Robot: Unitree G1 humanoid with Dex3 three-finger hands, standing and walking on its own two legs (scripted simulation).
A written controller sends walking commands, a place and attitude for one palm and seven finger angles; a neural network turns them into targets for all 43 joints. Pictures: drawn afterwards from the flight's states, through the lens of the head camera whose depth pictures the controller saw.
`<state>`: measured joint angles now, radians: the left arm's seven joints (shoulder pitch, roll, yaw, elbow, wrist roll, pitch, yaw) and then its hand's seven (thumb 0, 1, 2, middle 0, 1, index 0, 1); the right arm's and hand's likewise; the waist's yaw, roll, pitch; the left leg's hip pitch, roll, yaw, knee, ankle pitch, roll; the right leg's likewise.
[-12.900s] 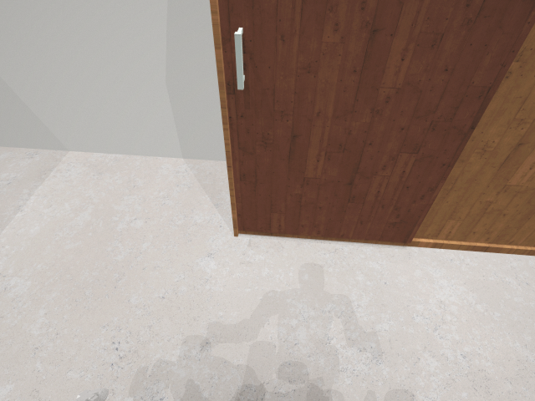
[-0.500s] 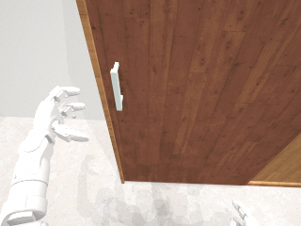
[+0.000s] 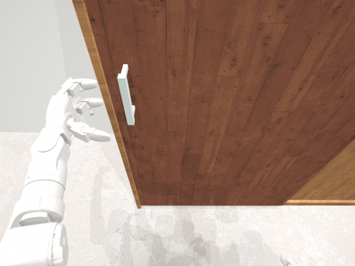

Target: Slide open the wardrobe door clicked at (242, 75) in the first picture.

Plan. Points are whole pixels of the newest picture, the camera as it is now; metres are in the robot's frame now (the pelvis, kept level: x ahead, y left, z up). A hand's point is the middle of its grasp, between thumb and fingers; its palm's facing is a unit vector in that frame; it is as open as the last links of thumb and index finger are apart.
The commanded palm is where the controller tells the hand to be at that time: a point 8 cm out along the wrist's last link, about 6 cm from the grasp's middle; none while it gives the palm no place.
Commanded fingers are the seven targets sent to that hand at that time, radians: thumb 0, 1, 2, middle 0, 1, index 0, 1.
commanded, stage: move the hooked fingers beside the handle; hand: left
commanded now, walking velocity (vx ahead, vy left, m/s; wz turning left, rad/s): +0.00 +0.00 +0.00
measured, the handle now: (128, 96) +0.49 +0.14 +0.11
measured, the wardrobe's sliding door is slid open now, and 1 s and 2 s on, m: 0.00 0.00 0.00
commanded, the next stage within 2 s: feel for the door with the fingertips in 1.00 s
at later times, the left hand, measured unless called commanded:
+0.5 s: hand (99, 107) +0.44 +0.20 +0.12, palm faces +0.07 -1.00 +0.00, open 13.9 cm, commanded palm +0.41 +0.24 +0.12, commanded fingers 0.00 -0.50 0.30 -0.30 -1.20 -0.30 -1.20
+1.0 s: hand (101, 110) +0.42 +0.19 +0.12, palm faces +0.06 -1.00 -0.02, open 14.0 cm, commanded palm +0.40 +0.24 +0.12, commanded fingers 0.00 -0.50 0.30 -0.30 -1.20 -0.30 -1.20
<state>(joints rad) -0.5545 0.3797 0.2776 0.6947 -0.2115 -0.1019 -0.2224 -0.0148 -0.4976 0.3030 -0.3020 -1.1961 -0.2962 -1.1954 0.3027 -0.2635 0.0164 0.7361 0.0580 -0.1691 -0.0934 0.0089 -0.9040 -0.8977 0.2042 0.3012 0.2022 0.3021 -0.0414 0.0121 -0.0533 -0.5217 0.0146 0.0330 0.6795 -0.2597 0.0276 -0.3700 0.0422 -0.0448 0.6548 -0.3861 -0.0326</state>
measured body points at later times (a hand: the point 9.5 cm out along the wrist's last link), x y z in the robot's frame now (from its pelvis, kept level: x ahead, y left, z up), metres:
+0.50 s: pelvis +0.01 +0.00 +0.00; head +0.04 +0.00 +0.45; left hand +0.43 +0.25 +0.12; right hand +0.08 -0.27 -0.11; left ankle +0.05 +0.10 -0.72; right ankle -0.03 -0.10 -0.72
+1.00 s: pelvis +0.00 +0.00 +0.00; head +0.03 +0.00 +0.45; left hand +0.42 +0.24 +0.13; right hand +0.09 -0.27 -0.11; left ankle +0.05 +0.10 -0.72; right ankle -0.03 -0.10 -0.72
